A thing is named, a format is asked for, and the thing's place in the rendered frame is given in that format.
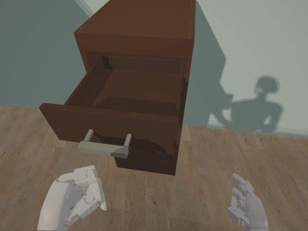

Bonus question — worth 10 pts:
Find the left robot hand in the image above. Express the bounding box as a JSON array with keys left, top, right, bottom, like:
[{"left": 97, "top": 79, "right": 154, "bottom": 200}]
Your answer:
[{"left": 38, "top": 165, "right": 107, "bottom": 231}]

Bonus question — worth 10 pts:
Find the drawer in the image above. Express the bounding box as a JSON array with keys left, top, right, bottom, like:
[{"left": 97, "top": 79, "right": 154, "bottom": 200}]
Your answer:
[{"left": 39, "top": 55, "right": 184, "bottom": 155}]

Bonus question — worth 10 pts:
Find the cabinet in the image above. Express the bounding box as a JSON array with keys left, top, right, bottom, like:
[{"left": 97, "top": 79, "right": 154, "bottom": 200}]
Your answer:
[{"left": 74, "top": 0, "right": 196, "bottom": 176}]

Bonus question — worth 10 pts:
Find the handle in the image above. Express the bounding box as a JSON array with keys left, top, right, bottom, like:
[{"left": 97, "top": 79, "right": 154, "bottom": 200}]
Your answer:
[{"left": 77, "top": 129, "right": 131, "bottom": 158}]

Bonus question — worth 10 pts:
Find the right robot hand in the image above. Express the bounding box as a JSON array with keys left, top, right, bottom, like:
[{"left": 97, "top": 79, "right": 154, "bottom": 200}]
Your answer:
[{"left": 228, "top": 173, "right": 269, "bottom": 231}]

